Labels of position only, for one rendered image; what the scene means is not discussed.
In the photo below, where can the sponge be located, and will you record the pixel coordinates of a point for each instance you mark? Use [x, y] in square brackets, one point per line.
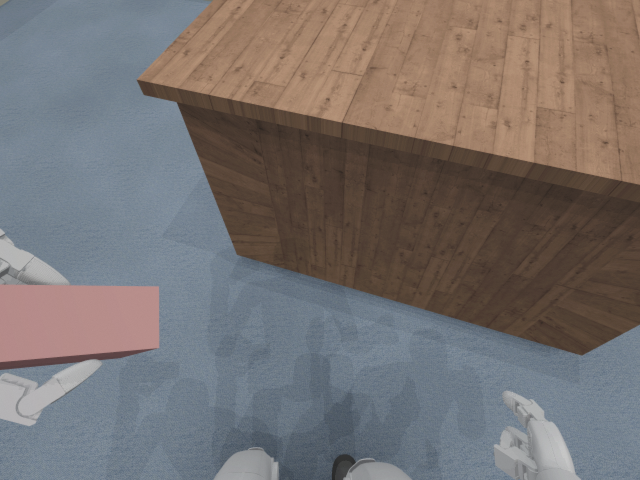
[57, 324]

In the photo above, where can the table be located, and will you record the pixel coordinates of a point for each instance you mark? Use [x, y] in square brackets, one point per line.
[479, 159]

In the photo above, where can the left robot hand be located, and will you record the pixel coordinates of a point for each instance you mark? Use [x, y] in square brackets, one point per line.
[20, 400]

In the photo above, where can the right robot shin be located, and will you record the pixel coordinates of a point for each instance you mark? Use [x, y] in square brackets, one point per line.
[362, 461]

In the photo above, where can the robot left thigh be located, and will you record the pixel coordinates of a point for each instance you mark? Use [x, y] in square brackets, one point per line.
[249, 465]

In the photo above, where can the right robot hand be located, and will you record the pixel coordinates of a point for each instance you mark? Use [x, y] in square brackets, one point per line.
[523, 456]

